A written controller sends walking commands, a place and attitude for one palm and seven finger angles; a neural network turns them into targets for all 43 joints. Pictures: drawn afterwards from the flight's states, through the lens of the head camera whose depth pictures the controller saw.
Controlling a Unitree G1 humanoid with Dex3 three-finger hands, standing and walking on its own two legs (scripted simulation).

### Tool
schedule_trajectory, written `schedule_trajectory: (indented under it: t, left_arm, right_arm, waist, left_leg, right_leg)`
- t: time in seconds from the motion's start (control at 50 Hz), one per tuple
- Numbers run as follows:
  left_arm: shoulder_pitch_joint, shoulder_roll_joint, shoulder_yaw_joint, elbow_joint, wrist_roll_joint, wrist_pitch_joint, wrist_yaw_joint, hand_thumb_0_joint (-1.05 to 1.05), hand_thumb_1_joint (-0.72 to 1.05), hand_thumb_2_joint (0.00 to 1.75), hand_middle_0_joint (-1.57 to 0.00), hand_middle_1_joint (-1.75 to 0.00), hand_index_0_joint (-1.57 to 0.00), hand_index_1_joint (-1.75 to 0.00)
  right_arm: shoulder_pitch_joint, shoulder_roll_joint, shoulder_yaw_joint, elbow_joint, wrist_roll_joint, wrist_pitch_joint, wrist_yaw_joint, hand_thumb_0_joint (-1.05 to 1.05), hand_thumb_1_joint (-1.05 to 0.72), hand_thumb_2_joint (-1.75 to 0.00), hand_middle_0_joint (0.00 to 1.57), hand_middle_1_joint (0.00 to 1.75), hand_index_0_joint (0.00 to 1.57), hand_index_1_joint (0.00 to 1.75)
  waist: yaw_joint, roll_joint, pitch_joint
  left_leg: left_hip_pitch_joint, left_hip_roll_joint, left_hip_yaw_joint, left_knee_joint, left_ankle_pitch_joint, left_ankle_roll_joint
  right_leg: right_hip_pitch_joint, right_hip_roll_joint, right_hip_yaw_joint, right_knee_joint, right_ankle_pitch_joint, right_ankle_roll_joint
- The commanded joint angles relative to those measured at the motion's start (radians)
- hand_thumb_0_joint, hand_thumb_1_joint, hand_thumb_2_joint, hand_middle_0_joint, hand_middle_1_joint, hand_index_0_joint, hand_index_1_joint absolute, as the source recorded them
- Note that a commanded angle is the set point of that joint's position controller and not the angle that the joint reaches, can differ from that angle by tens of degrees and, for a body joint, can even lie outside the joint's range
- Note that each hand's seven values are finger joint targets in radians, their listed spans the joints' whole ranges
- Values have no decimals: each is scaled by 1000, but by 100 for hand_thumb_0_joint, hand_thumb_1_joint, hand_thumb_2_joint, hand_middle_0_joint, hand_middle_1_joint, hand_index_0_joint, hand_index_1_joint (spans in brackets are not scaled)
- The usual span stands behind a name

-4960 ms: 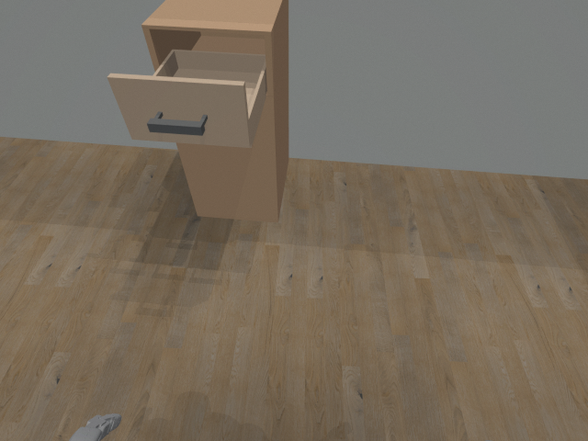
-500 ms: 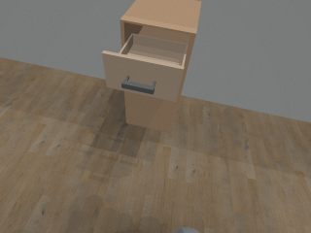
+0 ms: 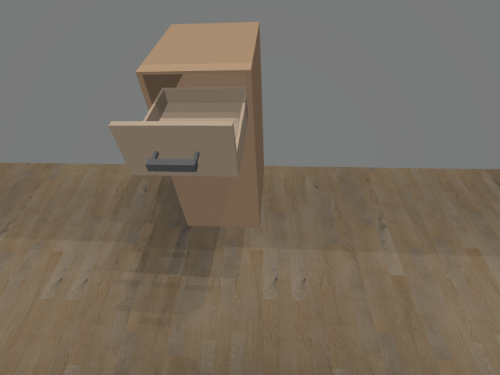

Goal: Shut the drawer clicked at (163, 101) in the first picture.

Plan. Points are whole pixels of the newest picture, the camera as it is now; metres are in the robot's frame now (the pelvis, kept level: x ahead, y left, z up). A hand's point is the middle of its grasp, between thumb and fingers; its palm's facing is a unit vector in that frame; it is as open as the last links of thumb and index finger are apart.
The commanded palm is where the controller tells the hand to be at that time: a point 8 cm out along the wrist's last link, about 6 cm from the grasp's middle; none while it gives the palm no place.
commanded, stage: take the last steps up to it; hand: left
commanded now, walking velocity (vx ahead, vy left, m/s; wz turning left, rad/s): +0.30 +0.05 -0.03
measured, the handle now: (174, 160) +0.65 +0.25 -0.05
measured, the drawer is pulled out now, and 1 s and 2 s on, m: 0.29 0.29 0.29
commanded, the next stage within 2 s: come to a stop and stand still in 0.82 s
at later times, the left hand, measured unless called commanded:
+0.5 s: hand out of the picture +0.08 +0.26 -0.19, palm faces +0.04 -0.99 -0.15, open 7.3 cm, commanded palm none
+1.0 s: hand (187, 267) +0.39 +0.19 -0.17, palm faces -0.05 -0.98 -0.18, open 7.3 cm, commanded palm none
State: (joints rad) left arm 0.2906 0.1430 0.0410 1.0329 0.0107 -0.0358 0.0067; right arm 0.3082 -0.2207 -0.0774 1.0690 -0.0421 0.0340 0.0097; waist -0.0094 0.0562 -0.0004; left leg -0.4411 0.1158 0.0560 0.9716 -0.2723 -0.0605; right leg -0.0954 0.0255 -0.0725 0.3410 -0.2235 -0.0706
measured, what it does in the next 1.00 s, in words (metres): walks ahead: left foot, then right foot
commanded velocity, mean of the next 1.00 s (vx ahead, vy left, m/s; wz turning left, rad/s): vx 0.19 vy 0.02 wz -0.02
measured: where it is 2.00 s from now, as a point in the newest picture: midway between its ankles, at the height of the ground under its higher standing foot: outside the picture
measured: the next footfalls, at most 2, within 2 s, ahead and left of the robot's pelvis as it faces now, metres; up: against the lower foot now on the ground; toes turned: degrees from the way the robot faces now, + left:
left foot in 0.34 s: +0.18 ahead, +0.18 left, +0.00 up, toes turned +7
right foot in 0.88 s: +0.37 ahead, -0.06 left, +0.00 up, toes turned -12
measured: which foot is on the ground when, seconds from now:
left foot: up 0.00-0.32, down 0.34-0.88, up 0.90-1.00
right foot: down 0.00-0.34, up 0.36-0.86, down 0.88-1.00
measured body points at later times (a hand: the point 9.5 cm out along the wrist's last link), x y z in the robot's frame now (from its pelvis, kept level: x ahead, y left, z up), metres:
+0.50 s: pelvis +0.13 +0.09 -0.01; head +0.14 +0.11 +0.44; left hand +0.08 +0.32 -0.17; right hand +0.18 -0.15 -0.15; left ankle +0.14 +0.17 -0.75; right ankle +0.07 -0.03 -0.67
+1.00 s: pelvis +0.27 +0.03 -0.02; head +0.29 +0.01 +0.43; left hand +0.40 +0.24 -0.15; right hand +0.17 -0.16 -0.18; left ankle +0.20 +0.16 -0.68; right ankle +0.33 -0.05 -0.75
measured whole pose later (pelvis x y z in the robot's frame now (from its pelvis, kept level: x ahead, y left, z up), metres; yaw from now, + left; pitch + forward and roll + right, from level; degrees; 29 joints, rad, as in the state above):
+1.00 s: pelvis +0.27 +0.03 -0.02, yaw -3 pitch -3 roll +0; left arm 0.11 0.12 0.03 1.03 0.01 -0.06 0.01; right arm 0.41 -0.12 -0.04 1.17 -0.01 0.00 -0.02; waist -0.05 0.04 0.09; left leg -0.30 0.07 0.07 1.09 -0.48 -0.01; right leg -0.29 -0.03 -0.17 0.55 -0.22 -0.06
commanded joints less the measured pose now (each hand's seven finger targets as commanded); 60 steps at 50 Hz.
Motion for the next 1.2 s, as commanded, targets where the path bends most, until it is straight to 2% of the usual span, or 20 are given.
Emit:
schedule_trajectory:
  t: [0.0, 0.2, 0.28, 0.3, 0.32, 0.34, 0.42, 0.48, 0.6, 0.72, 0.76, 0.8, 0.82, 0.84, 0.86, 0.88, 0.9, 0.94, 0.98, 1.18]
  left_arm:
    - [99, 152, 35, -5, 7, -25, 8, 0, 90, 90, -20, -30, -20, -30]
    - [164, 163, 39, 71, 19, -32, 12, 0, 90, 90, -20, -30, -20, -30]
    - [144, 136, 36, 84, 12, -23, 7, 0, 90, 90, -20, -30, -20, -30]
    - [152, 102, 27, 80, 8, -21, 2, 0, 90, 90, -20, -30, -20, -30]
    - [168, 38, 17, 57, 3, -18, -4, 0, 90, 90, -20, -30, -20, -30]
    - [115, 61, 17, 25, 10, -18, 1, 0, 90, 90, -20, -30, -20, -30]
    - [60, 50, 25, 47, 14, -9, -18, 0, 90, 90, -20, -30, -20, -30]
    - [86, 27, 27, 48, 19, 8, -15, 0, 90, 90, -20, -30, -20, -30]
    - [-67, 48, 27, -14, 16, 24, -20, 0, 90, 90, -20, -30, -20, -30]
    - [-241, 48, 16, -74, 12, 16, -18, 0, 90, 90, -20, -30, -20, -30]
    - [-243, 44, 16, -79, 12, 11, -18, 0, 90, 90, -20, -30, -20, -30]
    - [-137, 59, 22, -44, 14, -1, -16, 0, 90, 90, -20, -30, -20, -30]
    - [-30, 98, 30, -12, 17, -13, -10, 0, 90, 90, -20, -30, -20, -30]
    - [99, 171, 49, 25, 21, -28, 1, 0, 90, 90, -20, -30, -20, -30]
    - [194, 265, 70, 45, 11, -31, 7, 0, 90, 90, -20, -30, -20, -30]
    - [179, 262, 63, 43, -4, -27, 11, 0, 90, 90, -20, -30, -20, -30]
    - [89, 222, 54, 34, -3, -28, 14, 0, 90, 90, -20, -30, -20, -30]
    - [-52, 139, 25, -4, -4, -25, 25, 0, 90, 90, -20, -30, -20, -30]
    - [-123, 98, 5, -18, 3, -19, 32, 0, 90, 90, -20, -30, -20, -30]
    - [-77, 193, 54, -46, 20, 31, 44, 0, 90, 90, -20, -30, -20, -30]
  right_arm:
    - [-82, -38, -2, -72, 8, -31, 6, 0, -90, -90, 20, 30, 20, 30]
    - [-188, -8, 10, -113, 24, -62, 17, 0, -90, -90, 20, 30, 20, 30]
    - [-20, -20, 12, -55, 22, -84, 0, 0, -90, -90, 20, 30, 20, 30]
    - [96, -74, 0, -20, 18, -93, -14, 0, -90, -90, 20, 30, 20, 30]
    - [209, -189, -26, 0, 7, -97, -21, 0, -90, -90, 20, 30, 20, 30]
    - [246, -203, -23, 2, 15, -85, -26, 0, -90, -90, 20, 30, 20, 30]
    - [38, -31, 26, -37, 26, -109, -35, 0, -90, -90, 20, 30, 20, 30]
    - [65, -7, 25, -18, 25, -126, -38, 0, -90, -90, 20, 30, 20, 30]
    - [128, -24, 26, 20, 24, -125, -41, 0, -90, -90, 20, 30, 20, 30]
    - [206, -28, 24, 61, 11, -107, -38, 0, -90, -90, 20, 30, 20, 30]
    - [206, -34, 22, 68, 8, -102, -40, 0, -90, -90, 20, 30, 20, 30]
    - [198, -39, 24, 72, 15, -97, -41, 0, -90, -90, 20, 30, 20, 30]
    - [193, -33, 25, 74, 24, -99, -36, 0, -90, -90, 20, 30, 20, 30]
    - [187, -4, 28, 58, 33, -103, -29, 0, -90, -90, 20, 30, 20, 30]
    - [217, 31, 35, 32, 40, -100, -30, 0, -90, -90, 20, 30, 20, 30]
    - [169, 3, 31, 27, 38, -88, -37, 0, -90, -90, 20, 30, 20, 30]
    - [157, 25, 25, 40, 39, -84, -35, 0, -90, -90, 20, 30, 20, 30]
    - [132, 60, 35, 49, 36, -55, -38, 0, -90, -90, 20, 30, 20, 30]
    - [177, 98, 45, 71, 39, -19, -42, 0, -90, -90, 20, 30, 20, 30]
    - [-12, 10, 7, -54, 31, 16, -29, 0, -90, -90, 20, 30, 20, 30]
  waist:
    - [47, -161, 123]
    - [56, -163, 145]
    - [-25, -93, 97]
    - [-70, 14, 34]
    - [-90, 280, -41]
    - [-96, 224, -26]
    - [-9, -14, 96]
    - [21, 24, 66]
    - [11, 43, 99]
    - [-40, 43, 151]
    - [-35, 52, 141]
    - [16, 17, 75]
    - [64, -31, 7]
    - [116, -146, -96]
    - [113, -317, -190]
    - [117, -192, -165]
    - [81, -150, -110]
    - [19, -96, 28]
    - [-34, -94, 56]
    - [29, -211, -26]
  left_leg:
    - [-174, 15, -13, -62, 10, -2]
    - [-60, -11, 4, -289, -36, 40]
    - [318, -76, 69, -498, 67, 62]
    - [493, -3, -19, -547, 21, 90]
    - [608, 265, -363, -665, -66, 165]
    - [551, 333, -483, -764, -124, 216]
    - [296, 224, -223, -805, 77, 205]
    - [317, 175, -96, -790, 338, 202]
    - [402, 162, -52, -791, 437, 225]
    - [406, 176, -45, -744, 478, 223]
    - [401, 172, -30, -703, 515, 213]
    - [373, 137, 8, -568, 604, 181]
    - [308, 104, 29, -429, 590, 147]
    - [123, 40, 83, -211, 369, 100]
    - [-50, -91, 116, 86, -288, 51]
    - [-68, -66, -8, 223, -350, 63]
    - [-58, -33, -32, 262, -275, 60]
    - [18, 13, -54, 191, -184, 36]
    - [143, 9, -47, 49, -140, 16]
    - [66, -61, -42, -93, -171, -5]
  right_leg:
    - [29, -298, 299, -225, -167, -114]
    - [18, -323, 264, -164, -21, -109]
    - [-155, -213, 145, 52, 73, -42]
    - [-256, -146, 91, 265, 69, -13]
    - [-443, -34, -32, 571, -272, 38]
    - [-508, -30, 31, 738, -362, 32]
    - [-472, -150, 76, 838, -99, 41]
    - [-463, -144, 55, 800, -41, 66]
    - [-541, -151, 28, 629, 12, 87]
    - [-460, -121, -23, 390, -23, 67]
    - [-387, -98, -42, 321, -36, 53]
    - [-189, -48, -79, 212, 26, 39]
    - [-3, -56, -56, 149, 110, 30]
    - [239, -224, 124, 150, 251, -28]
    - [376, -481, 430, 58, 496, -155]
    - [289, -496, 413, 16, 554, -201]
    - [172, -455, 353, -9, 464, -185]
    - [-85, -406, 211, -46, 592, -124]
    - [-256, -348, 82, -68, 617, -89]
    - [-108, -376, 151, 0, 530, -142]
